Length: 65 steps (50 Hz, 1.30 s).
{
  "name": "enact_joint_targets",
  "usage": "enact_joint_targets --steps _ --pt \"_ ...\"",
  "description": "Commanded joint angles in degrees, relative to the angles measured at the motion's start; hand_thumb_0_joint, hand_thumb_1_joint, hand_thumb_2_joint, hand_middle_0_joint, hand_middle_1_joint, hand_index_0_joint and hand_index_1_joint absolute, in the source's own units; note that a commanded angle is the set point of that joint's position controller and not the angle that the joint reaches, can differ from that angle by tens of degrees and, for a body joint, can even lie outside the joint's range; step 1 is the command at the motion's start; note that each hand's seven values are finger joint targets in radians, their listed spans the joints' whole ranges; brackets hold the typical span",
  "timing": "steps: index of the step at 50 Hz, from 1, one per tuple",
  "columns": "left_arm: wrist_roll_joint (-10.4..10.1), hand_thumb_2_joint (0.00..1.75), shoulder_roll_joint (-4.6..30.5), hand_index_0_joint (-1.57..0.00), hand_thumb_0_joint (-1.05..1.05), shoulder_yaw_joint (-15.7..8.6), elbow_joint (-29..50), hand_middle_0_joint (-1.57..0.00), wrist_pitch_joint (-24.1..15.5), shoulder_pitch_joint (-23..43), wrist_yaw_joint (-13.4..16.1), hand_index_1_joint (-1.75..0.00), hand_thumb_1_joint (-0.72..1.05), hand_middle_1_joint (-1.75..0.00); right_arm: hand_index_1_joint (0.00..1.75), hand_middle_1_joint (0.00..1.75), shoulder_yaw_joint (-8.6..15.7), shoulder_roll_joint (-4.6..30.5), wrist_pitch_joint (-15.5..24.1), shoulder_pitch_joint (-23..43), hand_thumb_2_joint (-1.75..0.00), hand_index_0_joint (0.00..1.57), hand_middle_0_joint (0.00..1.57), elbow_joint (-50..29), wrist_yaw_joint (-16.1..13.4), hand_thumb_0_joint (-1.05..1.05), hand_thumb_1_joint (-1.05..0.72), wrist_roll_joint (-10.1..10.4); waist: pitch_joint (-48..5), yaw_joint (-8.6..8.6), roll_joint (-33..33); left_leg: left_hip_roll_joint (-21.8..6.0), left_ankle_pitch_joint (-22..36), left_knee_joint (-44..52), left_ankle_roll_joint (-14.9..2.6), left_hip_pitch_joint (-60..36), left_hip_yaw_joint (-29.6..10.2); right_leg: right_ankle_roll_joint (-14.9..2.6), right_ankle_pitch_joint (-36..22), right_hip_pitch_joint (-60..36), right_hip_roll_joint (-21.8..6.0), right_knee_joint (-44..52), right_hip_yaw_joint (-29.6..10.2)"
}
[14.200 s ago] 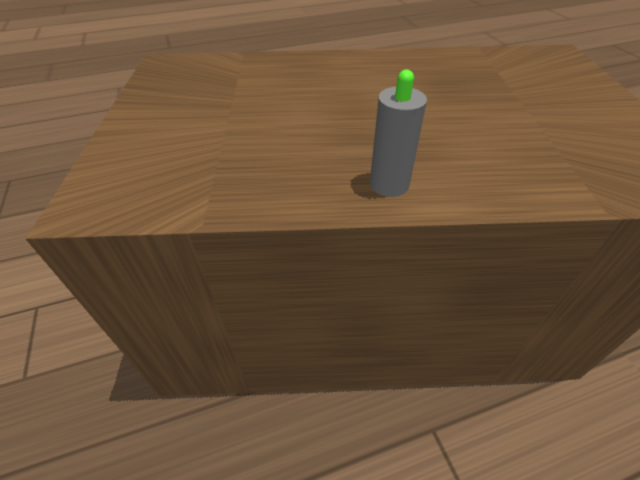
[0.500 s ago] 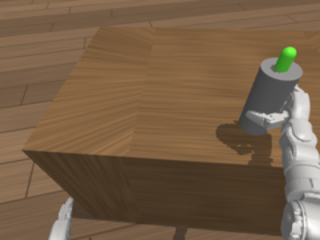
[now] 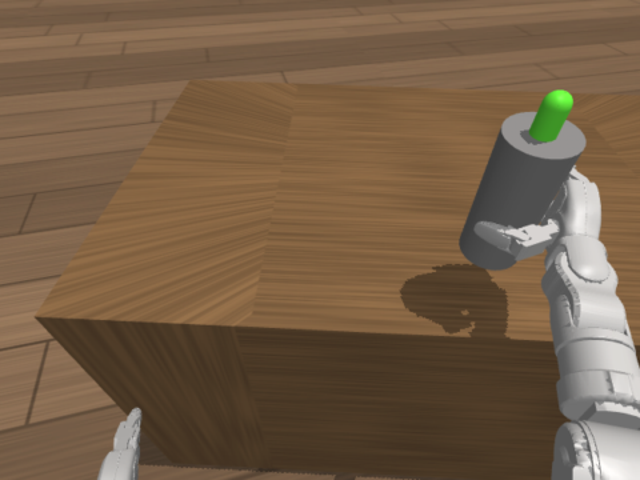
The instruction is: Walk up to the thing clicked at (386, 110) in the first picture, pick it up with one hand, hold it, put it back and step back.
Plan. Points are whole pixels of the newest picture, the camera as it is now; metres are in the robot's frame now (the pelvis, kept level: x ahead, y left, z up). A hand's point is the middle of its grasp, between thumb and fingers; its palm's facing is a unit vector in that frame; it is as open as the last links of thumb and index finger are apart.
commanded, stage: lift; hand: right
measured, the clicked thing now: (518, 184) +0.41 -0.19 +0.20
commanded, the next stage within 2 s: hold in 1.00 s
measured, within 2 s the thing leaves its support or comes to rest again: neither
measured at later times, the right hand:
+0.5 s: hand (537, 193) +0.36 -0.18 +0.23, palm faces +0.23 +0.97 -0.03, open 11.2 cm
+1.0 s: hand (554, 187) +0.33 -0.17 +0.26, palm faces +0.23 +0.97 -0.03, open 11.2 cm
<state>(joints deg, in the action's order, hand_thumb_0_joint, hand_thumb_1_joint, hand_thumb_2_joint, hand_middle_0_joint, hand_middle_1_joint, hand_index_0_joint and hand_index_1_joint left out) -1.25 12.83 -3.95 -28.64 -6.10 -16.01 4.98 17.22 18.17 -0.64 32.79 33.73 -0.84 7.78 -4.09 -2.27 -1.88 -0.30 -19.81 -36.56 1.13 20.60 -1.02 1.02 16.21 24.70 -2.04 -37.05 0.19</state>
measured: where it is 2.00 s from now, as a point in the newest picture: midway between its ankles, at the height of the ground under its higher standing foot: outside the picture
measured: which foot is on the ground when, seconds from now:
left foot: down 0.00-1.00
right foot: down 0.00-1.00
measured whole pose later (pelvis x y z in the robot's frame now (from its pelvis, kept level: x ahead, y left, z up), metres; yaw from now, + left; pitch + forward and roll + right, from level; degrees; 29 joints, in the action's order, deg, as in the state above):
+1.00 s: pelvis -0.02 +0.01 +0.01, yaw -2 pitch -3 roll +0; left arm -2.1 14.5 -3.9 -30.9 -8.6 -15.7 5.0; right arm 17.0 15.7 -36.6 26.8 -3.8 -2.2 11.5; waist -3.2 0.6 -4.6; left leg -1.0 -18.5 -34.2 0.2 13.0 0.5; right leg 1.8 12.7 16.3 -1.3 -31.6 -1.2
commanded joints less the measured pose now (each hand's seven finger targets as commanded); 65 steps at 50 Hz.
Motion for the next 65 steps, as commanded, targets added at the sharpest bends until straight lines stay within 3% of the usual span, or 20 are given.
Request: enact_joint_targets --steps 1,3,5,6,10,15,18,22,25,29,31,32,33,36,41,45,50,53,62,65 --pt "0.0 0.05 8.9 -0.05 0.00 -4.0 10.1 -0.04 -2.8 4.6 0.4 -0.05 -0.54 -0.06 1.44 1.44 2.5 14.3 2.1 30.9 -1.32 1.30 1.24 -24.0 -0.1 0.00 -0.03 2.2 -20.7 0.41 -2.3 1.0 20.0 5.0 -0.59 -2.5 2.9 -1.30 -16.8 -17.3 1.2 3.9 1.0" --pt "-0.2 0.05 7.6 -0.05 0.00 -2.6 10.4 -0.04 -2.9 4.9 0.3 -0.05 -0.54 -0.06 1.45 1.45 1.3 12.2 0.4 31.2 -1.32 1.30 1.24 -28.1 0.1 0.00 -0.02 2.8 -19.4 0.92 -1.2 1.2 18.3 5.5 -0.75 -2.6 3.3 -1.24 -15.5 -17.3 1.1 4.8 0.9" --pt "-0.5 0.05 6.9 -0.04 0.00 -1.9 11.1 -0.04 -2.6 6.0 0.1 -0.05 -0.55 -0.05 1.45 1.45 3.4 13.9 -1.8 28.5 -1.32 1.30 1.24 -27.4 0.0 0.00 -0.03 3.0 -18.2 1.75 -0.3 1.1 16.5 6.1 -0.70 -3.2 3.5 -1.33 -13.8 -16.7 1.3 5.3 1.0" --pt "-0.5 0.05 6.5 -0.04 0.00 -1.6 12.4 -0.04 -2.6 6.2 0.1 -0.05 -0.54 -0.05 1.45 1.45 2.4 12.2 -3.1 27.8 -1.32 1.31 1.25 -28.0 0.1 0.00 -0.01 3.2 -18.5 1.28 0.7 1.1 17.2 6.2 -0.61 -3.7 3.6 -1.41 -14.4 -17.2 1.2 5.4 1.0" --pt "-0.6 0.05 6.6 -0.04 0.00 -1.5 10.2 -0.04 -1.4 3.5 -0.2 -0.05 -0.54 -0.05 1.43 1.43 3.6 13.8 -7.7 27.5 -1.29 1.28 1.22 -33.9 -0.3 0.00 0.01 3.3 -17.3 1.98 -1.0 0.6 17.4 6.6 -0.49 -3.9 3.3 -1.31 -14.1 -17.2 1.8 5.7 1.5" --pt "-0.9 0.05 10.0 -0.04 0.00 -5.0 11.8 -0.04 -1.3 5.1 -0.1 -0.05 -0.54 -0.05 1.42 1.42 3.6 13.0 -12.8 27.2 -1.28 1.27 1.21 -40.5 -1.1 0.00 0.02 3.8 -15.9 1.59 -0.1 0.4 14.6 8.1 -0.37 -4.1 3.3 -1.51 -10.9 -17.7 2.1 6.8 1.6" --pt "-1.1 0.05 6.9 -0.04 0.00 -2.0 11.4 -0.04 -1.8 6.2 -0.2 -0.05 -0.54 -0.05 1.40 1.40 3.2 12.0 -14.7 27.2 -1.27 1.26 1.20 -44.3 -1.5 0.00 0.04 4.1 -14.3 2.33 0.5 0.4 11.8 8.6 -0.46 -4.0 3.4 -1.48 -8.5 -17.5 2.0 7.5 1.3" --pt "-1.0 0.06 7.1 -0.03 0.00 -2.0 10.2 -0.04 -2.2 7.1 0.0 -0.05 -0.55 -0.05 1.41 1.41 3.8 12.0 -17.8 25.8 -1.27 1.26 1.20 -45.9 -1.7 0.00 0.07 4.4 -14.5 3.07 0.9 0.2 13.2 8.6 -0.33 -5.0 3.4 -1.52 -10.2 -17.5 2.2 7.4 1.3" --pt "-0.8 0.05 8.3 -0.04 0.00 -3.1 8.9 -0.04 -2.3 7.3 0.2 -0.05 -0.55 -0.05 1.42 1.42 3.1 11.3 -20.4 25.5 -1.28 1.26 1.20 -46.0 -1.5 0.00 0.06 4.2 -15.4 2.16 0.2 0.0 14.7 8.8 -0.34 -5.0 3.2 -1.66 -11.6 -18.9 2.4 7.2 1.5" --pt "-0.9 0.05 8.4 -0.04 0.00 -2.8 8.8 -0.04 -3.2 8.8 0.3 -0.05 -0.55 -0.05 1.43 1.43 3.8 11.6 -23.0 25.3 -1.30 1.28 1.22 -47.6 -1.4 0.00 0.01 4.3 -13.3 2.28 0.1 0.2 11.3 9.5 -0.42 -3.8 3.6 -1.55 -8.4 -18.6 2.3 8.2 1.3" --pt "-0.7 0.05 8.7 -0.04 0.00 -2.9 9.2 -0.04 -3.7 8.0 0.3 -0.05 -0.54 -0.05 1.43 1.43 4.1 12.3 -23.9 26.1 -1.30 1.28 1.22 -49.3 -1.5 0.00 0.02 4.2 -14.1 2.24 1.0 0.3 10.9 9.8 -0.43 -4.6 3.9 -1.59 -7.8 -18.5 2.3 8.6 1.1" --pt "-0.8 0.05 6.2 -0.04 0.00 -0.4 9.5 -0.04 -3.8 7.9 0.0 -0.05 -0.55 -0.05 1.42 1.42 4.5 11.7 -24.5 24.5 -1.29 1.28 1.22 -47.7 -1.4 0.00 0.01 4.4 -12.8 2.97 1.6 0.1 10.9 10.1 -0.22 -5.1 3.8 -1.67 -8.0 -17.5 2.6 8.3 1.3" --pt "-1.0 0.05 7.0 -0.04 0.00 -1.7 8.9 -0.04 -4.0 7.8 0.1 -0.05 -0.54 -0.05 1.42 1.42 4.8 11.7 -25.0 24.5 -1.28 1.27 1.21 -48.0 -1.3 0.00 0.01 4.8 -11.7 2.57 2.3 0.0 10.2 10.2 -0.05 -4.7 3.5 -1.76 -7.3 -17.1 2.5 8.5 1.3" --pt "-0.8 0.05 6.6 -0.04 0.00 -1.1 8.6 -0.04 -4.3 8.3 0.1 -0.05 -0.55 -0.05 1.42 1.42 5.4 12.2 -26.4 24.4 -1.28 1.27 1.21 -49.2 -1.2 0.00 0.02 5.0 -11.5 2.89 2.5 -0.4 8.5 10.8 0.10 -4.8 2.9 -1.79 -6.2 -16.3 2.7 8.6 1.3" --pt "-1.1 0.06 9.4 -0.03 0.00 -4.0 7.2 -0.04 -4.9 7.7 0.0 -0.05 -0.56 -0.04 1.43 1.43 5.1 11.9 -28.6 25.0 -1.30 1.29 1.23 -49.7 -1.3 0.00 -0.02 5.0 -11.9 2.34 1.2 0.1 11.6 10.0 -0.14 -4.0 3.6 -1.76 -8.7 -18.3 2.7 8.7 1.1" --pt "-0.8 0.06 6.2 -0.03 0.00 -0.5 8.9 -0.04 -5.9 9.2 -0.1 -0.05 -0.56 -0.04 1.42 1.42 4.6 11.5 -29.0 26.6 -1.29 1.28 1.22 -55.1 -1.6 0.00 -0.03 4.8 -13.4 3.44 1.0 -0.4 10.3 10.3 -0.15 -5.2 3.2 -1.76 -8.1 -18.1 2.9 8.4 1.1" --pt "-0.7 0.06 9.2 -0.04 0.00 -3.0 9.2 -0.04 -7.0 11.4 0.5 -0.05 -0.56 -0.05 1.40 1.40 5.4 12.8 -30.6 26.3 -1.28 1.25 1.19 -54.7 -1.5 0.00 0.00 5.1 -13.7 3.13 0.7 0.0 8.5 10.3 -0.29 -4.8 3.8 -1.66 -6.2 -18.4 2.7 9.0 0.8" --pt "-0.7 0.06 6.7 -0.04 0.00 -0.8 5.0 -0.04 -6.8 8.7 0.2 -0.05 -0.56 -0.05 1.41 1.41 5.0 11.7 -31.6 25.9 -1.30 1.26 1.20 -56.0 -1.5 0.00 -0.02 5.2 -13.5 3.32 -1.9 -0.3 10.9 10.1 -0.33 -5.1 3.3 -1.51 -8.5 -18.4 3.0 8.4 1.2" --pt "-1.2 0.05 9.9 -0.04 0.00 -3.9 7.6 -0.05 -7.5 11.2 0.3 -0.05 -0.56 -0.05 1.44 1.44 6.0 12.5 -33.9 25.5 -1.33 1.28 1.22 -55.8 -1.2 0.00 -0.02 5.8 -13.2 2.85 2.4 0.5 12.3 9.7 -0.23 -4.8 4.4 -1.69 -10.4 -19.4 2.5 8.6 0.7" --pt "-1.1 0.06 7.1 -0.04 0.00 -1.5 4.0 -0.05 -7.8 9.3 0.1 -0.06 -0.56 -0.05 1.42 1.42 5.3 11.7 -33.9 26.1 -1.31 1.26 1.20 -56.8 -0.9 0.00 -0.01 6.1 -12.4 3.27 2.2 0.4 11.4 9.9 -0.34 -4.9 4.4 -1.80 -9.5 -18.4 2.7 8.7 0.5"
